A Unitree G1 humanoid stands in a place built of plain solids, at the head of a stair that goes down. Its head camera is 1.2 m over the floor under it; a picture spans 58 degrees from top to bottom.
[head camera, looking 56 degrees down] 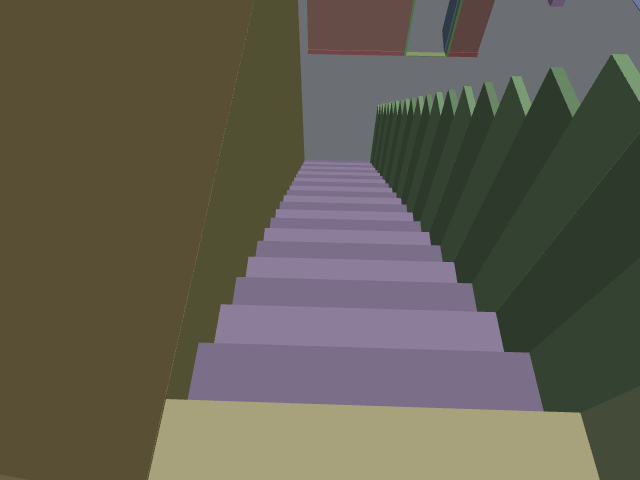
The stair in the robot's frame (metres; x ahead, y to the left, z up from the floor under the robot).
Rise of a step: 0.20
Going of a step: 0.23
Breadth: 1.10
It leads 2 degrees to the right of straight ahead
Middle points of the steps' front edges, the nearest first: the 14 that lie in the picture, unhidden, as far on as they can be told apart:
0.28 -0.14 0.00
0.51 -0.14 -0.19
0.75 -0.15 -0.39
0.98 -0.16 -0.58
1.21 -0.17 -0.78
1.45 -0.17 -0.97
1.68 -0.18 -1.17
1.92 -0.19 -1.36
2.15 -0.19 -1.56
2.38 -0.20 -1.75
2.62 -0.21 -1.95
2.85 -0.22 -2.14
3.08 -0.22 -2.34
3.32 -0.23 -2.54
